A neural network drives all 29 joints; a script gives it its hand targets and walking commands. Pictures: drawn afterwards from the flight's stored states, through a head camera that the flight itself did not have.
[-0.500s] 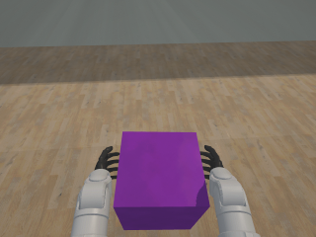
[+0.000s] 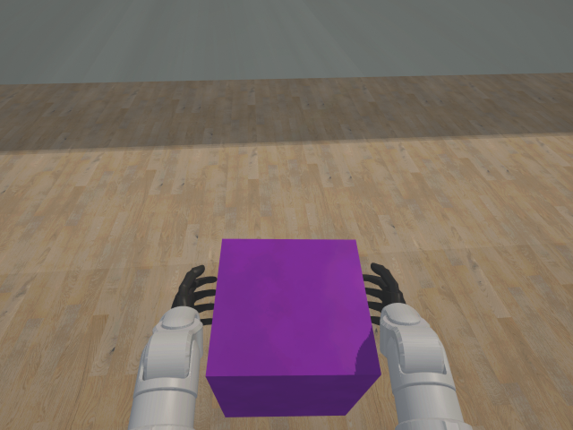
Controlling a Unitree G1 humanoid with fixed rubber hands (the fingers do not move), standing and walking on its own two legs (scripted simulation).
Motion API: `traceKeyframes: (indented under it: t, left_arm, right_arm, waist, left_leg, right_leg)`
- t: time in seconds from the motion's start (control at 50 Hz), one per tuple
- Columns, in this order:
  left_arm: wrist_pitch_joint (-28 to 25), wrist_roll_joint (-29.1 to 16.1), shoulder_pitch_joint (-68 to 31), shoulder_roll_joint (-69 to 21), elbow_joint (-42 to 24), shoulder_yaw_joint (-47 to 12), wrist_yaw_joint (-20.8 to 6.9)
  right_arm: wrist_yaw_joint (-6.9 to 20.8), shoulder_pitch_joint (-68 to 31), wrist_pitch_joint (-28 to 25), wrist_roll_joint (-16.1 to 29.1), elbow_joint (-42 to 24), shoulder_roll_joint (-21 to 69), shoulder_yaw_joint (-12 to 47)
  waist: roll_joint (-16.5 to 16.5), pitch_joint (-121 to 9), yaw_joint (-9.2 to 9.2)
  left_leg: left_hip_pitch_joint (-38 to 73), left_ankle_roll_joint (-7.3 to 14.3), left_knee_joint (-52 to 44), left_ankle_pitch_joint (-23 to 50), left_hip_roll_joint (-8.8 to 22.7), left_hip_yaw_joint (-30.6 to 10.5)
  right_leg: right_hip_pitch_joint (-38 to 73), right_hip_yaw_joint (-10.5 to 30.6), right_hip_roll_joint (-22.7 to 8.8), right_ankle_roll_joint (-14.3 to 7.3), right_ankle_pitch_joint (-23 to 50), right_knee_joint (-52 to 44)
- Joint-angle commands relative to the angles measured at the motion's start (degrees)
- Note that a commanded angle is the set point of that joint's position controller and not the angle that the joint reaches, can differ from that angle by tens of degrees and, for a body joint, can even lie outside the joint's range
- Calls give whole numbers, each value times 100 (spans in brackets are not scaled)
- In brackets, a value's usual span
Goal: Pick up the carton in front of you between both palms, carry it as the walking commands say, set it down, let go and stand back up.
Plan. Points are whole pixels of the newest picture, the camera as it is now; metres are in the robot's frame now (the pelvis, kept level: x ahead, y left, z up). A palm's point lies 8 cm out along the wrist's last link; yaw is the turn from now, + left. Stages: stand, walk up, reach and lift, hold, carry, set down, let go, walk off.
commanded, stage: carry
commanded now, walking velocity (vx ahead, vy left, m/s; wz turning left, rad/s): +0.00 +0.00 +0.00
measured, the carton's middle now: (287, 332) +0.31 +0.00 -0.05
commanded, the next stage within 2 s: hold in 0.06 s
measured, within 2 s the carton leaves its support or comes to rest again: neither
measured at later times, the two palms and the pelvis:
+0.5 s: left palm (166, 341) +0.24 +0.16 +0.05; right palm (378, 298) +0.30 -0.13 +0.05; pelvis -0.01 -0.04 +0.01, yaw +11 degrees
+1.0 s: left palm (197, 317) +0.31 +0.14 +0.00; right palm (380, 294) +0.35 -0.15 +0.00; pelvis +0.00 -0.05 -0.01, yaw +12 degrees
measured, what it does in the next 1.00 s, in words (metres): shifts its weight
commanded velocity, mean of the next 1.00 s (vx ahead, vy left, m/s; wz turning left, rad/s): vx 0.00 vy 0.00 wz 0.00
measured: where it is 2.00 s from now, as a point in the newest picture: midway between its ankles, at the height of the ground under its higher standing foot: outside the picture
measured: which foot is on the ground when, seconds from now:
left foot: down 0.00-1.00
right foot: down 0.00-1.00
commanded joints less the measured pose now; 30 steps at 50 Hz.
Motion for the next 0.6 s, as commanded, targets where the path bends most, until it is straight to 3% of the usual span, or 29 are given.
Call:
traceKeyframes:
  t: [0.0, 0.04, 0.06, 0.08, 0.12, 0.18, 0.28, 0.32, 0.44, 0.58]
  left_arm:
    - [-319, -1655, -2886, -5419, -566, -3307, -1558]
    - [-318, -1656, -2885, -5417, -572, -3311, -1558]
    - [-360, -1572, -2512, -5535, -391, -3141, -1633]
    - [-494, -1426, -2429, -5492, -403, -3029, -1582]
    - [-562, -1336, -2426, -5378, -452, -2942, -1507]
    - [-585, -1365, -2704, -5411, -372, -2987, -1496]
    - [-532, -1571, -3300, -5541, -227, -3199, -1707]
    - [-519, -1598, -3428, -5579, -116, -3197, -1789]
    - [-514, -1498, -3586, -5615, 248, -2908, -1924]
    - [-516, -1357, -3641, -5636, 403, -2621, -1959]
  right_arm:
    - [1537, -2809, -314, 1624, -519, 5443, 3292]
    - [1537, -2806, -314, 1625, -522, 5443, 3295]
    - [1601, -2264, -308, 1571, -673, 5453, 3144]
    - [1644, -2511, -370, 1520, -946, 5320, 3223]
    - [1670, -2570, -403, 1535, -848, 5356, 3322]
    - [1701, -2735, -450, 1532, -760, 5335, 3345]
    - [1721, -2796, -464, 1355, -252, 5498, 3032]
    - [1736, -2849, -456, 1310, -79, 5590, 2946]
    - [1817, -3132, -407, 1254, 261, 5801, 2855]
    - [1905, -3415, -356, 1331, 335, 5887, 2885]
  waist:
    - [20, -1597, -5]
    - [20, -1597, -5]
    - [664, -1077, -159]
    - [525, -1217, 10]
    - [234, -1272, 121]
    - [279, -1154, 81]
    - [275, -802, -224]
    - [230, -761, -266]
    - [-42, -653, -148]
    - [-191, -709, 10]
  left_leg:
    - [151, 2, -664, 1175, 734, -684]
    - [148, 5, -664, 1177, 734, -684]
    - [184, -37, -1215, 2497, -303, -1716]
    - [633, -63, -1099, 2902, -297, -1735]
    - [1370, -132, -1026, 3234, -399, -1669]
    - [1454, -174, -1203, 2340, -463, -1590]
    - [1152, -204, -1343, 1187, -459, -1538]
    - [1031, -200, -1368, 923, -478, -1519]
    - [593, -131, -1404, 405, -560, -1445]
    - [453, -49, -1306, 380, -691, -1353]
  right_leg:
    - [962, 489, -405, -82, 779, -206]
    - [959, 487, -405, -79, 777, -205]
    - [2469, 1067, 1238, -261, 1522, -233]
    - [2273, 1221, 1183, -272, 1632, -320]
    - [1980, 1264, 1228, -204, 1615, -532]
    - [1923, 1272, 1269, -143, 1101, -650]
    - [1749, 1229, 1247, -184, 363, -743]
    - [1813, 1221, 1222, -186, 234, -779]
    - [2130, 1216, 1116, -126, -64, -888]
    - [2337, 1354, 960, -26, -153, -1028]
